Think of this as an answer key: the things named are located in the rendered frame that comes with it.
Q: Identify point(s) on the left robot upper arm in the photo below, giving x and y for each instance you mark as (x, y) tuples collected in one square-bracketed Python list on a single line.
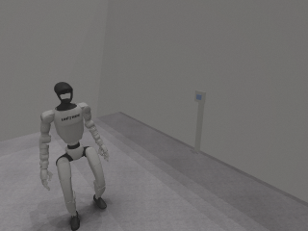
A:
[(86, 114)]

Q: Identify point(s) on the robot right forearm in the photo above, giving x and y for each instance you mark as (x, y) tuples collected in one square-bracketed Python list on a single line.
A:
[(43, 154)]

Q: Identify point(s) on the panel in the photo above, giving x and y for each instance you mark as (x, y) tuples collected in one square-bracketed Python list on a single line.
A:
[(199, 121)]

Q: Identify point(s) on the right robot upper arm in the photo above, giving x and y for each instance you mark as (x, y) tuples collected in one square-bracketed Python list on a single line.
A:
[(45, 124)]

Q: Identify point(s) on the robot head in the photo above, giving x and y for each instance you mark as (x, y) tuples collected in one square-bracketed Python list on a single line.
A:
[(63, 88)]

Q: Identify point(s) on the robot left forearm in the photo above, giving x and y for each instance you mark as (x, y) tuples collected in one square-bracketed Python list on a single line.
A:
[(95, 135)]

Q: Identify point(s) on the robot left foot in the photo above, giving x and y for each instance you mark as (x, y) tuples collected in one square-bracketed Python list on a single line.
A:
[(100, 202)]

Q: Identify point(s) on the robot left hand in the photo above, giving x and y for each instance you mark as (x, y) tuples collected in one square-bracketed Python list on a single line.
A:
[(105, 153)]

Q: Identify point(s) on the robot right hand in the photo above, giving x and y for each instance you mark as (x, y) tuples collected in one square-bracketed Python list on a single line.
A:
[(43, 175)]

